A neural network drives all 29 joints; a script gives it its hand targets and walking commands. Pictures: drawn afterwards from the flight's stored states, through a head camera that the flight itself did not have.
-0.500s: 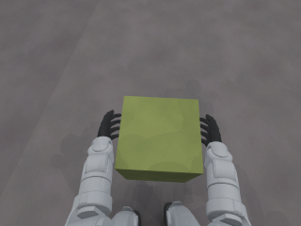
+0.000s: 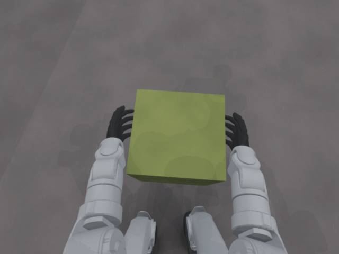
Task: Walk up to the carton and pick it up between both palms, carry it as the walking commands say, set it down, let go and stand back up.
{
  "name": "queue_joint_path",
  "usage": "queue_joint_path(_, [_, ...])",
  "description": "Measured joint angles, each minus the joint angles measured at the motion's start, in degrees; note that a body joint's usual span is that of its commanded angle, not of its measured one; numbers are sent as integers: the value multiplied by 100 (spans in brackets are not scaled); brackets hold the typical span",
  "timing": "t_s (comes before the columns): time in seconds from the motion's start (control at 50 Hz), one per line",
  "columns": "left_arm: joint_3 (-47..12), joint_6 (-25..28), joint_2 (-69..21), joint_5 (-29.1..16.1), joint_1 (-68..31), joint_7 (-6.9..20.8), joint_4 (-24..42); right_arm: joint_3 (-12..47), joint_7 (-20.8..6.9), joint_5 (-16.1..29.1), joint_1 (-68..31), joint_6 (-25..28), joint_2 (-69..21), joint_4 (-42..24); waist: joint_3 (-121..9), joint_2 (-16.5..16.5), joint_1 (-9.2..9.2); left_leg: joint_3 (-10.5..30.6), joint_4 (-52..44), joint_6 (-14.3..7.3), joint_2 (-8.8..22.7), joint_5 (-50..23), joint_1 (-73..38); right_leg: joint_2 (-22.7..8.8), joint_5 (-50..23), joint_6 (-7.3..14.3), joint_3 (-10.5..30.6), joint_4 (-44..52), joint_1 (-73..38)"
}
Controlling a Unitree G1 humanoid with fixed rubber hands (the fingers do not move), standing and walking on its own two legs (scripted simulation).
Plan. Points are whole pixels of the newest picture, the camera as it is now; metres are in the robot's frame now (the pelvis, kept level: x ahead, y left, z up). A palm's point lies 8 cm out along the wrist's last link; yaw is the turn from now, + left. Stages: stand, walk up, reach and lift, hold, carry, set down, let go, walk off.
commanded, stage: set down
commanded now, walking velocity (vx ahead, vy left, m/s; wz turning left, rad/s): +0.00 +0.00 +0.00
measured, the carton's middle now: (176, 144) +0.40 -0.02 -0.14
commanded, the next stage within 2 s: none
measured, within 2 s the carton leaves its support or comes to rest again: neither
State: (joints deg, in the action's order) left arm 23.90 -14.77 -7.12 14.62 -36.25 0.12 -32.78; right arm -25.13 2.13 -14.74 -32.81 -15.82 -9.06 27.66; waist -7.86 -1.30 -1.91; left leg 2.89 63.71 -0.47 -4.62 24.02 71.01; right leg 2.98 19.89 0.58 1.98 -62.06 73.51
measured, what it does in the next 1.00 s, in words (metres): lowers itself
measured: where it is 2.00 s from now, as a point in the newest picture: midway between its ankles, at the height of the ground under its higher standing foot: (170, 248)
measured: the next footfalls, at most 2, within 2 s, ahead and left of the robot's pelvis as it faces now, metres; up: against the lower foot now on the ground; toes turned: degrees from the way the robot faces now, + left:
none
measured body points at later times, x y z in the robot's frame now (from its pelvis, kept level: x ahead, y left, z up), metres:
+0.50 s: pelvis -0.02 +0.00 -0.08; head +0.21 -0.01 +0.31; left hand +0.44 +0.13 -0.15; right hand +0.42 -0.17 -0.16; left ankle +0.04 +0.11 -0.64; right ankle +0.07 -0.11 -0.64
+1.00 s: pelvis -0.04 +0.01 -0.15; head +0.24 +0.00 +0.21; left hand +0.47 +0.13 -0.24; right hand +0.44 -0.17 -0.24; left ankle +0.04 +0.11 -0.64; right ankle +0.07 -0.11 -0.64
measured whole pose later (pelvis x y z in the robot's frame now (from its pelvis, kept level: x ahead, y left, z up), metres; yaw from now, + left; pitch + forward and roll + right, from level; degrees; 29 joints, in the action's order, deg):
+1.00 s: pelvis -0.04 +0.01 -0.15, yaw +1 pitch +42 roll +1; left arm 23.2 -15.6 0.9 9.5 -59.1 -4.6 -43.7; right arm -26.8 4.1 -10.6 -56.1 -16.8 0.0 38.9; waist -6.2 -1.5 -2.1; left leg 2.5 97.3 0.7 -8.6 32.0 107.7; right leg 5.7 27.4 -1.7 3.4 -95.2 110.1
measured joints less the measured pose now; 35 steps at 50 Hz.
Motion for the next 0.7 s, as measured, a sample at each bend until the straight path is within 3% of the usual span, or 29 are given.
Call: queue_joint_path(0.7, [-50,-9,576,-435,-1617,-377,-890,-81,186,373,-1622,-28,676,897,-82,-43,-6,-32,2522,47,-293,663,2749,191,629,-181,143,-2487,2748])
